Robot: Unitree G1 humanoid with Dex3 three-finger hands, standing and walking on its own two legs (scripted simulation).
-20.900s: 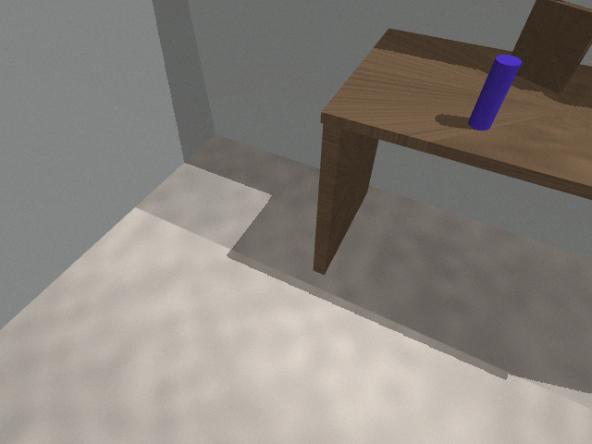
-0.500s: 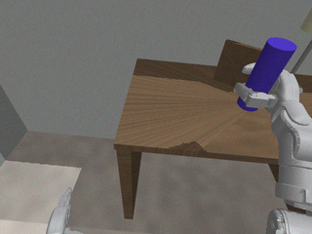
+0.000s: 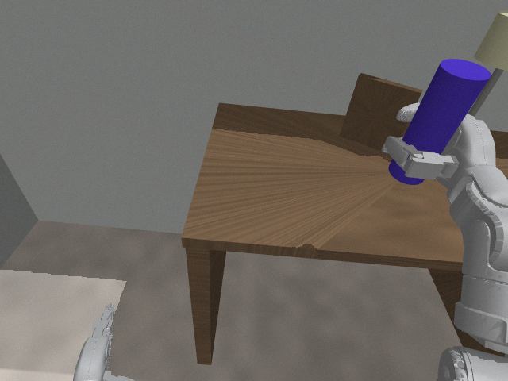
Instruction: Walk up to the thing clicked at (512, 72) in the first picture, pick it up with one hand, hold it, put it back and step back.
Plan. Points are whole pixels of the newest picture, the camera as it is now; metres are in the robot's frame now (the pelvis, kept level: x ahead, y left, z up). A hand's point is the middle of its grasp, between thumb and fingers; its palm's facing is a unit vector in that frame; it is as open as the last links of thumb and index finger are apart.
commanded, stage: hold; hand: right
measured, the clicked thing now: (431, 128) +0.35 -0.18 +0.29
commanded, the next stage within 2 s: none
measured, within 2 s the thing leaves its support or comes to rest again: neither
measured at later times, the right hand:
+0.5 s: hand (424, 137) +0.33 -0.16 +0.29, palm faces +0.09 +1.00 -0.03, open 6.8 cm
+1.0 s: hand (422, 147) +0.33 -0.17 +0.28, palm faces +0.10 +0.99 -0.04, open 6.8 cm
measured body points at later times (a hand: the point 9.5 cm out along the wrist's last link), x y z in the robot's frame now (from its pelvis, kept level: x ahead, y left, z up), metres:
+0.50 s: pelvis +0.00 +0.00 +0.00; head -0.05 +0.04 +0.45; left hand +0.17 +0.26 -0.07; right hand +0.32 -0.22 +0.29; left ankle +0.01 +0.13 -0.73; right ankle +0.01 -0.14 -0.73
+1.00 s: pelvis +0.00 +0.00 +0.00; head -0.05 +0.04 +0.45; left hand +0.17 +0.26 -0.07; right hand +0.32 -0.22 +0.28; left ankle +0.01 +0.13 -0.73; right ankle +0.01 -0.14 -0.73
